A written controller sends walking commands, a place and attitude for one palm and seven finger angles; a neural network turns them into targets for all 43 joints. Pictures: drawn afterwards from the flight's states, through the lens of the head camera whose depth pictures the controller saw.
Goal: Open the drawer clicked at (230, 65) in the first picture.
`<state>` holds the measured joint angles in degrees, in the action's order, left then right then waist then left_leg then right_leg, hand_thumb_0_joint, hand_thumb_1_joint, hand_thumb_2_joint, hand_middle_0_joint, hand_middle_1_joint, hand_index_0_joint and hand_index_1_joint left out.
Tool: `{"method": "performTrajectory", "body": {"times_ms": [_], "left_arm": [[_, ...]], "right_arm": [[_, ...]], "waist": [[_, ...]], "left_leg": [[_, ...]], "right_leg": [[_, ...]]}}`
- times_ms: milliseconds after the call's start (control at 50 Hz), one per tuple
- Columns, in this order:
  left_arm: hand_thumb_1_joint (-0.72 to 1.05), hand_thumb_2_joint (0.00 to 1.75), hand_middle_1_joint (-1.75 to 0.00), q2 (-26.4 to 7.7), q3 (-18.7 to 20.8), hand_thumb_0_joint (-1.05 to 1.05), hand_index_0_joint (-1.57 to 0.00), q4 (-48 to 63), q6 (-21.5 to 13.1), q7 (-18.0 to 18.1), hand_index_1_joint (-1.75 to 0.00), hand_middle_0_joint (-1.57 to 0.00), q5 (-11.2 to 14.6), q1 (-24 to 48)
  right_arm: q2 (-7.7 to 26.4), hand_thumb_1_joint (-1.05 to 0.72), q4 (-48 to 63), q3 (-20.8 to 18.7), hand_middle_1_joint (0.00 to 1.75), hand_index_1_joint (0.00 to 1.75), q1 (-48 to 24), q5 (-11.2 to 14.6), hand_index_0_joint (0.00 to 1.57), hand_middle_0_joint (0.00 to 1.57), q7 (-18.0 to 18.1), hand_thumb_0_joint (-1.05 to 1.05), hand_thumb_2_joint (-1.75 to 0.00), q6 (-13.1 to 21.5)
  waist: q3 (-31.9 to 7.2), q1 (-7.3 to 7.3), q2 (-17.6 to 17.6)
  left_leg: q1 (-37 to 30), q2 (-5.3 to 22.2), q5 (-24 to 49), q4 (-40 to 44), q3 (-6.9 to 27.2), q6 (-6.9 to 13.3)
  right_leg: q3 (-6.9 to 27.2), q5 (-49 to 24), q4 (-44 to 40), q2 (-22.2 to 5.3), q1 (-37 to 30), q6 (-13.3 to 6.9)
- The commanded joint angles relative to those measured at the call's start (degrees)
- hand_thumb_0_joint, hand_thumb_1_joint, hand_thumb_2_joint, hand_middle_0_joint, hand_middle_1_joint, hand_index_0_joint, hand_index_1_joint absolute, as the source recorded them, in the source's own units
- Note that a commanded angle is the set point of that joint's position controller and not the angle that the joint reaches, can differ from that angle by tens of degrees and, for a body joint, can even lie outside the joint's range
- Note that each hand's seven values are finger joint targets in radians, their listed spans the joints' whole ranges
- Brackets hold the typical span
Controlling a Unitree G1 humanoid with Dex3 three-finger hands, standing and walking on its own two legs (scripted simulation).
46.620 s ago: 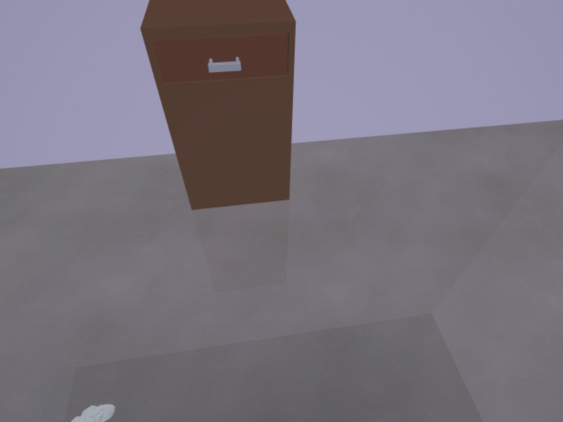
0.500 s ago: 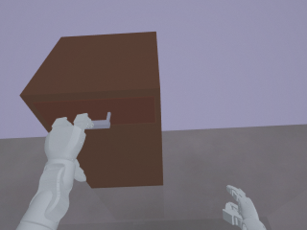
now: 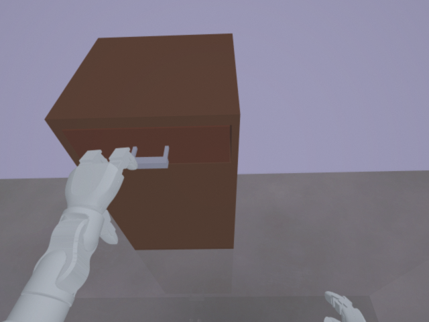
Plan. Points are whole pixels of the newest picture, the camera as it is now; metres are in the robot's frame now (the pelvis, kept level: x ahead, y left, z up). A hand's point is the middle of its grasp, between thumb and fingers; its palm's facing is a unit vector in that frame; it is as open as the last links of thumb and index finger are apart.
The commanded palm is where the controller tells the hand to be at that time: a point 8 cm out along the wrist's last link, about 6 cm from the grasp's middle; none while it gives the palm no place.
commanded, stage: raise the hand with hooked fingers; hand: left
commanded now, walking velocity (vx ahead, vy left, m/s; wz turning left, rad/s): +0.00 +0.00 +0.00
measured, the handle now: (149, 156) +0.50 +0.25 -0.04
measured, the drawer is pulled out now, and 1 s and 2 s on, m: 0.00 0.00 0.00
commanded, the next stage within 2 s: move the hooked fingers above the handle in 0.02 s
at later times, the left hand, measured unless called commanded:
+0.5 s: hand (121, 186) +0.34 +0.23 +0.06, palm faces +0.01 -0.07 -1.00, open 13.9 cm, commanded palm +0.32 +0.23 +0.12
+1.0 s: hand (133, 171) +0.39 +0.23 +0.04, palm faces +0.00 -0.05 -1.00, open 13.9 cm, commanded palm +0.37 +0.24 +0.10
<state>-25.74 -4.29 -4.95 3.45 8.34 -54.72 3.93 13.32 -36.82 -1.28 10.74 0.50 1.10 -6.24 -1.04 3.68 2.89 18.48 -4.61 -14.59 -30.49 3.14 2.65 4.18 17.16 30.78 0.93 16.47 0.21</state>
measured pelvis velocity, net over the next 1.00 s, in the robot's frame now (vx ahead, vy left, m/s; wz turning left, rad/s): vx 0.02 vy -0.03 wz -0.01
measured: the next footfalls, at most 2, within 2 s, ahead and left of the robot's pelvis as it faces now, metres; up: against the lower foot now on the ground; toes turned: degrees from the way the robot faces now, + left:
none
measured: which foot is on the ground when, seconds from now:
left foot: down 0.00-1.00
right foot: down 0.00-1.00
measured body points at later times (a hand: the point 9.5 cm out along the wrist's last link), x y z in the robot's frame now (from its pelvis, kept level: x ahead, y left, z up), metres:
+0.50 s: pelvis +0.01 -0.03 +0.00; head +0.03 -0.05 +0.45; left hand +0.33 +0.23 +0.11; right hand +0.19 -0.27 -0.11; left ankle +0.01 +0.09 -0.73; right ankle -0.01 -0.13 -0.73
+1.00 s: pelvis +0.02 -0.03 -0.01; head +0.06 -0.05 +0.44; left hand +0.39 +0.23 +0.09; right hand +0.15 -0.28 -0.14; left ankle +0.01 +0.09 -0.73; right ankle -0.01 -0.13 -0.73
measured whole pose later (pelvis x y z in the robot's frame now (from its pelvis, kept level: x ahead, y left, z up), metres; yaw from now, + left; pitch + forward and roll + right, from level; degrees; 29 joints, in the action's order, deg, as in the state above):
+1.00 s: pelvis +0.02 -0.03 -0.01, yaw -1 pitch +9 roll +0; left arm -27.1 -1.5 -27.7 -0.1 10.4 -56.7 18.9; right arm 13.9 -37.2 -2.9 12.6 1.2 3.0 -6.9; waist -5.6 0.6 2.4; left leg 27.4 -2.7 -19.2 -37.4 3.2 0.9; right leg 3.8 21.3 37.8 3.2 25.7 -1.6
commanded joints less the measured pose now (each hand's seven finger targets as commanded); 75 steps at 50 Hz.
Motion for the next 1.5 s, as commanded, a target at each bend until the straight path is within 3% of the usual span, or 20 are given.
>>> {"method": "performTrajectory", "body": {"times_ms": [0, 120, 200, 280, 320, 420, 460, 500, 560, 580, 680, 760, 880, 1000, 1100, 1160, 1220, 1260, 1440, 1480], "left_arm": [[-0.5, 0.3, -1.2, -10.1, 6.2, 0.0, -0.3, 11.7, 0.4, 3.8, -1.2, -0.3, -0.1, 17.2], [-0.5, 0.3, -1.2, -9.4, 4.9, 0.0, -0.3, 9.8, 1.7, 2.5, -1.2, -0.3, -0.1, 16.2], [-0.5, 0.3, -1.2, -12.1, 7.0, 0.0, -0.3, 3.4, 1.8, 1.9, -1.2, -0.3, -0.4, 20.4], [-0.5, 0.3, -1.2, -15.0, 8.9, 0.0, -0.3, 1.7, -0.1, 1.7, -1.2, -0.3, -0.9, 24.4], [-0.5, 0.3, -1.2, -13.7, 8.1, 0.0, -0.3, 1.7, -1.5, 1.7, -1.2, -0.3, -0.7, 24.1], [-0.5, 0.3, -1.2, -13.5, 8.1, 0.0, -0.3, -1.9, -2.6, 1.3, -1.2, -0.3, -0.2, 23.8], [-0.5, 0.3, -1.2, -15.8, 9.8, 0.0, -0.3, -3.0, -2.9, 1.6, -1.2, -0.3, -0.5, 25.6], [-0.5, 0.3, -1.2, -13.7, 7.6, 0.0, -0.3, -1.9, -3.6, 2.0, -1.2, -0.3, -0.8, 27.9], [-0.5, 0.3, -1.2, -17.0, 10.9, 0.0, -0.3, -3.0, -4.3, 2.8, -1.2, -0.3, -0.6, 27.4], [-0.5, 0.3, -1.2, -15.1, 9.2, 0.0, -0.3, -3.2, -4.5, 3.0, -1.2, -0.3, -0.5, 27.8], [-0.5, 0.3, -1.2, -16.5, 11.0, 0.0, -0.3, -5.5, -3.7, 4.1, -1.2, -0.3, -1.1, 26.6], [-0.5, 0.3, -1.2, -15.5, 9.7, 0.0, -0.3, -8.5, -2.8, 4.0, -1.2, -0.3, -1.1, 29.5], [-0.5, 0.3, -1.2, -16.1, 9.7, 0.0, -0.3, -9.7, -3.6, 4.3, -1.2, -0.3, -1.9, 32.5], [-0.5, 0.3, -1.2, -15.8, 8.7, 0.0, -0.3, -16.8, -3.5, 5.3, -1.2, -0.3, -2.9, 38.4], [-0.5, 0.3, -1.2, -17.1, 8.8, 0.0, -0.3, -20.5, -4.7, 6.0, -1.2, -0.3, -4.0, 44.2], [-0.5, 0.3, -1.2, -13.7, 6.1, 0.0, -0.3, -21.8, -5.5, 6.3, -1.2, -0.3, -3.8, 46.1], [-0.5, 0.3, -1.2, -16.2, 8.1, 0.0, -0.3, -26.8, -5.3, 6.8, -1.2, -0.3, -4.2, 46.4], [-0.5, 0.3, -1.2, -18.0, 9.2, 0.0, -0.3, -27.4, -5.5, 7.3, -1.2, -0.3, -4.7, 48.5], [-0.5, 0.3, -1.2, -16.2, 7.6, 0.0, -0.3, -31.5, -6.1, 9.2, -1.2, -0.3, -5.4, 53.0], [-0.5, 0.3, -1.2, -19.2, 9.8, 0.0, -0.3, -33.3, -6.2, 9.6, -1.2, -0.3, -6.0, 53.8]], "right_arm": [[6.5, -0.9, 9.2, -2.0, 0.3, 0.3, -8.0, 0.5, 0.2, 0.2, 0.3, 0.0, -0.9, 3.5], [6.6, -0.9, 9.2, -1.5, 0.3, 0.3, -8.7, 0.6, 0.2, 0.2, 0.8, 0.0, -0.9, 3.6], [6.7, -0.9, 8.5, -1.0, 0.3, 0.3, -8.5, 0.9, 0.2, 0.2, 1.7, 0.0, -0.9, 3.1], [6.7, -0.9, 8.4, -1.2, 0.3, 0.3, -7.7, 0.8, 0.2, 0.2, 2.4, 0.0, -0.9, 3.4], [6.6, -0.9, 8.5, -1.6, 0.3, 0.3, -7.4, 0.6, 0.2, 0.2, 2.5, 0.0, -0.9, 3.6], [7.0, -0.9, 8.2, -2.0, 0.3, 0.3, -6.4, 0.8, 0.2, 0.2, 2.4, 0.0, -0.9, 3.4], [7.4, -0.9, 8.1, -2.2, 0.3, 0.3, -5.6, 0.7, 0.2, 0.2, 2.6, 0.0, -0.9, 3.2], [7.1, -0.9, 8.2, -2.4, 0.3, 0.3, -5.4, 0.7, 0.2, 0.2, 2.5, 0.0, -0.9, 3.4], [7.5, -0.9, 7.8, -2.8, 0.3, 0.3, -4.2, 0.5, 0.2, 0.2, 2.6, 0.0, -0.9, 3.0], [7.3, -0.9, 8.0, -2.8, 0.3, 0.3, -4.3, 0.6, 0.2, 0.2, 2.5, 0.0, -0.9, 3.2], [7.6, -0.9, 7.7, -3.4, 0.3, 0.3, -3.1, 0.6, 0.2, 0.2, 2.2, 0.0, -0.9, 2.6], [8.1, -0.9, 7.2, -3.6, 0.3, 0.3, -2.1, 0.8, 0.2, 0.2, 2.3, 0.0, -0.9, 2.1], [8.0, -0.9, 7.1, -3.8, 0.3, 0.3, -0.4, 0.7, 0.2, 0.2, 2.2, 0.0, -0.9, 1.8], [8.4, -0.9, 6.3, -3.9, 0.3, 0.3, 1.3, 0.9, 0.2, 0.2, 2.3, 0.0, -0.9, 1.5], [8.5, -0.9, 5.7, -4.4, 0.3, 0.3, 3.8, 0.7, 0.2, 0.2, 2.5, 0.0, -0.9, 1.3], [8.4, -0.9, 5.4, -4.6, 0.3, 0.3, 4.7, 0.5, 0.2, 0.2, 2.0, 0.0, -0.9, 1.2], [8.9, -0.9, 5.0, -4.4, 0.3, 0.3, 5.8, 0.6, 0.2, 0.2, 1.8, 0.0, -0.9, 0.8], [9.2, -0.9, 5.0, -4.5, 0.3, 0.3, 6.2, 0.4, 0.2, 0.2, 1.9, 0.0, -0.9, 0.5], [9.3, -0.9, 4.1, -5.1, 0.3, 0.3, 9.4, 0.3, 0.2, 0.2, 1.2, 0.0, -0.9, 0.3], [9.7, -0.9, 3.6, -5.2, 0.3, 0.3, 10.1, 0.2, 0.2, 0.2, 1.3, 0.0, -0.9, 0.2]], "waist": [[-15.0, 0.0, 1.1], [-13.2, -0.04, -0.5], [-10.4, -0.6, -3.5], [-14.3, -0.41, -1.3], [-16.1, -0.53, -1.1], [-14.7, -1.2, -2.7], [-15.8, -1.17, -2.3], [-17.3, -1.58, -1.0], [-20.2, -1.14, -2.3], [-19.2, -1.47, -1.7], [-21.4, -1.05, -1.5], [-20.7, -2.32, -3.8], [-23.1, -2.42, -1.8], [-20.4, -3.77, -2.0], [-24.7, -4.1, 0.4], [-25.0, -5.09, 0.7], [-23.3, -4.95, -1.7], [-24.6, -4.76, -0.4], [-25.7, -6.37, 0.5], [-26.8, -6.27, 0.5]], "left_leg": [[-9.0, 2.9, 12.3, 4.8, 0.2, -1.8], [-7.7, 2.4, 11.9, 4.8, -1.0, -1.3], [-5.1, 1.9, 8.8, 4.6, -2.2, -0.8], [-5.5, 1.3, 9.4, 2.9, -2.7, -0.4], [-5.8, 1.2, 11.9, 1.8, -2.9, -0.3], [-3.1, 1.1, 12.6, -0.1, -3.5, -0.1], [-2.1, 0.8, 12.2, -0.6, -3.5, -0.2], [-3.0, 0.9, 13.5, -1.7, -3.6, 0.0], [-1.6, 0.6, 15.1, -2.5, -3.4, 0.0], [-1.5, 0.7, 15.0, -2.9, -3.5, 0.1], [-0.6, 0.8, 17.9, -3.9, -3.7, 0.0], [0.4, 1.1, 16.9, -4.2, -3.9, 0.1], [-0.5, 1.4, 18.7, -5.2, -3.6, 0.1], [0.8, 1.9, 15.8, -5.4, -3.4, 0.0], [-0.6, 2.0, 17.6, -6.7, -3.2, 0.0], [-1.1, 2.3, 19.8, -7.4, -2.7, -0.3], [2.0, 2.3, 17.2, -7.3, -3.0, -0.1], [2.7, 2.3, 17.4, -7.3, -3.0, -0.2], [2.2, 3.0, 18.2, -8.6, -2.7, -0.2], [2.6, 3.0, 17.8, -8.8, -2.7, -0.2]], "right_leg": [[-4.7, -7.5, -3.3, 1.5, -1.9, -3.2], [-4.2, -8.4, -4.0, 1.3, -2.8, -3.0], [-3.7, -7.2, -4.9, 1.1, -2.3, -2.7], [-2.7, -8.8, -4.3, 0.8, -3.3, -2.6], [-2.5, -12.3, -3.3, 0.8, -3.6, -2.5], [-2.2, -15.8, -2.1, 0.7, -2.0, -2.2], [-1.9, -15.4, -1.6, 0.8, -2.4, -2.3], [-2.1, -17.2, -0.7, 0.6, -1.4, -2.3], [-1.7, -20.0, 0.6, 0.6, -3.3, -2.3], [-1.7, -20.6, 0.7, 0.5, -2.2, -2.2], [-1.9, -23.9, 2.3, 0.7, -3.1, -2.3], [-2.1, -22.7, 2.3, 0.9, -1.5, -2.1], [-2.5, -23.1, 3.5, 1.2, -0.5, -2.4], [-3.4, -17.9, 3.5, 1.5, 3.9, -2.6], [-3.4, -17.9, 4.5, 1.7, 5.1, -2.9], [-4.0, -18.1, 5.2, 1.9, 7.0, -3.0], [-3.8, -17.5, 5.0, 2.0, 7.2, -2.8], [-3.8, -17.5, 5.5, 2.0, 6.6, -3.1], [-4.2, -15.9, 6.1, 2.5, 10.5, -3.0], [-4.1, -15.5, 6.3, 2.6, 10.5, -2.9]]}}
